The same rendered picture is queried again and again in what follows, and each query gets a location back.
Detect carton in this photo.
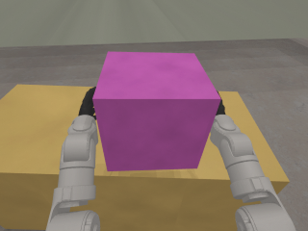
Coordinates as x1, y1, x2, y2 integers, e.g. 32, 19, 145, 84
92, 51, 221, 171

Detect robot left upper arm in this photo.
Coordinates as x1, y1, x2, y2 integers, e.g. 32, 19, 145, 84
47, 210, 100, 231

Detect right robot forearm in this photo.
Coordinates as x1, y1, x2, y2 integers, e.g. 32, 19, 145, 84
210, 115, 296, 231

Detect robot right hand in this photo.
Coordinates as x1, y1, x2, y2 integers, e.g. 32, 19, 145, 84
216, 91, 226, 116

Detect left robot forearm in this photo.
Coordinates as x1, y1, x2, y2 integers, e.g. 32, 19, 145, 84
45, 115, 98, 231

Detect robot left hand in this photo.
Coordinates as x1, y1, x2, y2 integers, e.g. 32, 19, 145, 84
78, 87, 96, 120

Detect pedestal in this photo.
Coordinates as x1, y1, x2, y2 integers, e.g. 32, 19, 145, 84
0, 84, 290, 231

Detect robot right upper arm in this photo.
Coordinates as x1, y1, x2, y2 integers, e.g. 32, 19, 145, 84
235, 202, 295, 231

